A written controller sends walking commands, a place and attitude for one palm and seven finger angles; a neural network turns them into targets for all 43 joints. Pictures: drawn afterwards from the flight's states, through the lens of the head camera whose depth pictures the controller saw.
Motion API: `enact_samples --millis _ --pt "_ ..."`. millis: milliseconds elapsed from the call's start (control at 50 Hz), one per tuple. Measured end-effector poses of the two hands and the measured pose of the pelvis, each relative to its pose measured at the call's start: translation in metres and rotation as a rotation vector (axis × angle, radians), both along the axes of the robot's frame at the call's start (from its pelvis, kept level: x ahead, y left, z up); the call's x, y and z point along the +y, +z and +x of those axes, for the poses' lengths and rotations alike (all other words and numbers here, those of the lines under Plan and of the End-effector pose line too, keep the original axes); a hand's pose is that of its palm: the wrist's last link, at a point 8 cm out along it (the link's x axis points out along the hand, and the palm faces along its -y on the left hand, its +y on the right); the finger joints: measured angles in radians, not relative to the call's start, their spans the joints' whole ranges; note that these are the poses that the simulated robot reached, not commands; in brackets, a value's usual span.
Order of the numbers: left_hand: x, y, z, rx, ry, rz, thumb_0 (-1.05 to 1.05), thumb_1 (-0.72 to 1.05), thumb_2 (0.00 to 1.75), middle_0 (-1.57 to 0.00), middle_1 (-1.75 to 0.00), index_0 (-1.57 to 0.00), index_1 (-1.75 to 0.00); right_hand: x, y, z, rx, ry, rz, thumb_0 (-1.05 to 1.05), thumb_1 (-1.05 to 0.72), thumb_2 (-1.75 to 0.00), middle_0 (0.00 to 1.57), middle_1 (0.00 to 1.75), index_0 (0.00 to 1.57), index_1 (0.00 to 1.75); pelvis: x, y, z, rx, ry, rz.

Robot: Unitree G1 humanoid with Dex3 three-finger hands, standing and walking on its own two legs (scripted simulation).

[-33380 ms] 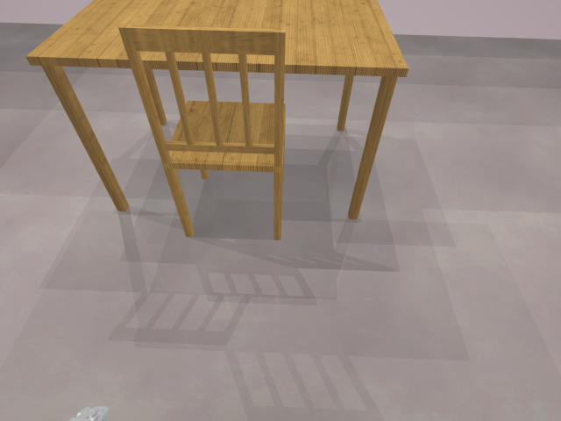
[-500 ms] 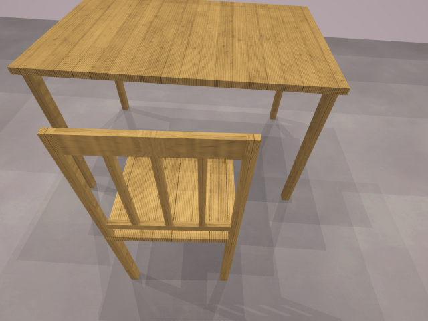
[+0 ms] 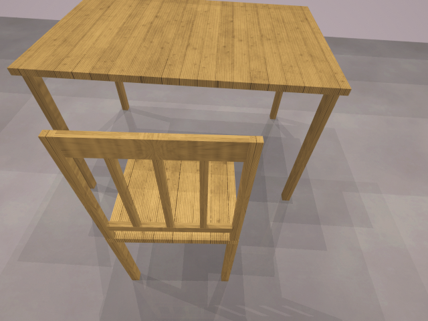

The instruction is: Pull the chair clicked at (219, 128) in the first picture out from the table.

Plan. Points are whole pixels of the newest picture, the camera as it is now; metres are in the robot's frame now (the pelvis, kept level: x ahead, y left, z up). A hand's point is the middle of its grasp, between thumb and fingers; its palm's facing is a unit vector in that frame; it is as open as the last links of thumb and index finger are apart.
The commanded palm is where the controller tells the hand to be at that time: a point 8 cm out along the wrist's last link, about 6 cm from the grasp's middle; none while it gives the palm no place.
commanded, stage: look again from close up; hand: left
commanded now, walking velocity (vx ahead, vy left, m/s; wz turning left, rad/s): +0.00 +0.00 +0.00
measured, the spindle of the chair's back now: (164, 196) +0.42 +0.15 -0.09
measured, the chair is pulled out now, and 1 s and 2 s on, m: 0.32 0.32 0.32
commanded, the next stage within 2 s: raise the hand toward the chair's back in 0.38 s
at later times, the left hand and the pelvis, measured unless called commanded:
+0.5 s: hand out of the picture -0.03 +0.16 -0.18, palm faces +0.02 -0.99 -0.16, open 7.4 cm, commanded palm +0.09 +0.21 -0.07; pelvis +0.00 +0.00 +0.00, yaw +0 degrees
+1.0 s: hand out of the picture +0.12 +0.17 -0.07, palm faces +0.21 -0.98 -0.04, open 10.1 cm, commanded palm +0.12 +0.22 -0.06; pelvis -0.05 -0.05 -0.10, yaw +4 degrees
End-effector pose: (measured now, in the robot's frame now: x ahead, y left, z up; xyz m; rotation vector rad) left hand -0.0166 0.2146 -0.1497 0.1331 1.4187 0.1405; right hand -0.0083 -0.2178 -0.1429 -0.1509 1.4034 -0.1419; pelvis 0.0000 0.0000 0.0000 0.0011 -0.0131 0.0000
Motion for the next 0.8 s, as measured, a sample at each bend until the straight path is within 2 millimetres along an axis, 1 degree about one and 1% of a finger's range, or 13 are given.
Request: enact_samples --millis 240,500,520,540,580,600,620,660,700,740,780,800 --pt "-0.004 0.000 -0.004 0.007 0.000 -0.011 0.00 0.91 0.89 -0.20 -0.30 -0.19 -0.30 0.005 0.000 -0.009 0.015 -0.013 0.011 0.00 -0.92 -0.90 0.20 0.30 0.20 0.30 0.001 0.000 -0.002 0.001 -0.003 0.000" --pt "-0.007 -0.001 -0.013 0.019 0.001 -0.017 0.00 0.91 0.89 -0.20 -0.30 -0.19 -0.30 0.004 0.000 -0.010 0.012 -0.010 0.004 0.01 -0.92 -0.90 0.20 0.30 0.20 0.30 0.002 0.000 -0.004 0.007 0.001 -0.006" --pt "-0.005 0.003 -0.004 -0.025 0.038 -0.012 0.01 0.91 0.89 -0.20 -0.30 -0.20 -0.30 0.002 0.002 -0.007 -0.016 -0.009 -0.003 0.01 -0.93 -0.90 0.20 0.30 0.20 0.30 0.002 -0.001 -0.005 0.011 0.008 -0.008" --pt "0.005 0.014 0.010 -0.097 0.064 0.031 0.03 0.94 0.89 -0.20 -0.30 -0.20 -0.30 -0.002 0.005 -0.002 -0.075 -0.003 -0.020 0.01 -0.93 -0.90 0.20 0.30 0.20 0.30 0.001 -0.002 -0.007 0.011 0.008 -0.004" --pt "0.024 0.047 0.050 -0.362 0.066 0.114 0.05 0.96 0.89 -0.20 -0.30 -0.20 -0.30 -0.011 0.012 0.013 -0.228 0.008 -0.040 0.02 -0.94 -0.90 0.20 0.30 0.21 0.30 -0.002 -0.005 -0.011 0.024 0.013 0.016" --pt "0.028 0.065 0.070 -0.490 0.065 0.136 0.06 0.96 0.88 -0.20 -0.30 -0.20 -0.30 -0.016 0.014 0.023 -0.302 0.015 -0.044 0.02 -0.93 -0.90 0.20 0.30 0.21 0.30 -0.003 -0.007 -0.013 0.029 0.026 0.024" --pt "0.030 0.082 0.091 -0.619 0.058 0.147 0.06 0.95 0.88 -0.20 -0.30 -0.19 -0.30 -0.021 0.015 0.033 -0.370 0.032 -0.049 0.02 -0.93 -0.90 0.20 0.30 0.21 0.30 -0.004 -0.010 -0.017 0.035 0.041 0.029" --pt "0.026 0.114 0.131 -0.870 0.037 0.140 0.05 0.92 0.87 -0.19 -0.29 -0.19 -0.29 -0.032 0.015 0.056 -0.488 0.082 -0.059 0.02 -0.93 -0.90 0.20 0.30 0.21 0.30 -0.004 -0.018 -0.024 0.058 0.070 0.021" --pt "0.015 0.134 0.162 -1.102 0.020 0.083 0.04 0.88 0.86 -0.18 -0.29 -0.18 -0.29 -0.043 0.016 0.080 -0.582 0.116 -0.076 0.01 -0.92 -0.90 0.20 0.30 0.21 0.30 -0.006 -0.028 -0.030 0.103 0.072 0.006" --pt "-0.001 0.142 0.178 -1.299 -0.009 -0.018 0.03 0.83 0.84 -0.18 -0.28 -0.18 -0.28 -0.053 0.020 0.105 -0.670 0.134 -0.095 0.01 -0.92 -0.90 0.20 0.30 0.21 0.30 -0.012 -0.041 -0.036 0.153 0.055 0.003" --pt "-0.016 0.135 0.180 -1.426 -0.066 -0.106 0.02 0.78 0.83 -0.17 -0.28 -0.17 -0.27 -0.060 0.025 0.128 -0.751 0.154 -0.107 0.01 -0.92 -0.90 0.20 0.30 0.20 0.30 -0.019 -0.055 -0.041 0.191 0.043 0.002" --pt "-0.022 0.127 0.177 -1.449 -0.094 -0.133 0.02 0.75 0.82 -0.17 -0.27 -0.17 -0.27 -0.063 0.027 0.139 -0.787 0.165 -0.112 0.01 -0.92 -0.90 0.20 0.30 0.20 0.30 -0.022 -0.062 -0.044 0.205 0.040 0.002"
